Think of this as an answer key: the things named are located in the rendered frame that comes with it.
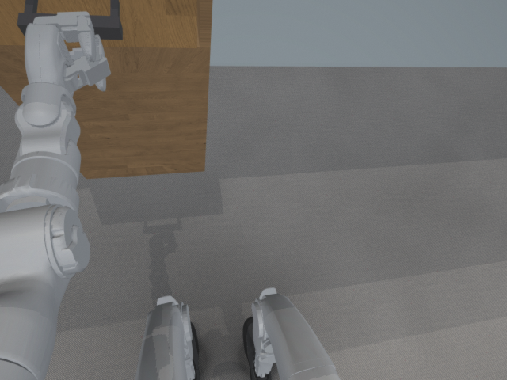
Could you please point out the robot left upper arm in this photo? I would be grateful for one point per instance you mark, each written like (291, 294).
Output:
(41, 248)

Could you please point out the right robot thigh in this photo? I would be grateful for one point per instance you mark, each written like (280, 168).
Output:
(298, 352)

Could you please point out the handle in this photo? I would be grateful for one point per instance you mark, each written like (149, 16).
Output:
(107, 27)

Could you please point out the cabinet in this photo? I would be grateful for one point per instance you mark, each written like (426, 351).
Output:
(152, 117)

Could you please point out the robot thigh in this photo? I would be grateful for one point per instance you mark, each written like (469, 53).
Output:
(162, 355)
(298, 352)

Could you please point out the robot left hand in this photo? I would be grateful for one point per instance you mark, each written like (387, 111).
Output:
(47, 57)

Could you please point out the left robot thigh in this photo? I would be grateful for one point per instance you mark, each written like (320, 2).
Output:
(162, 355)

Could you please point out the drawer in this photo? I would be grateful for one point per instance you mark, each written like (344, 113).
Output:
(145, 23)

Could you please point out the robot left forearm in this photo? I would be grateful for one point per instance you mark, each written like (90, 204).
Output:
(47, 166)

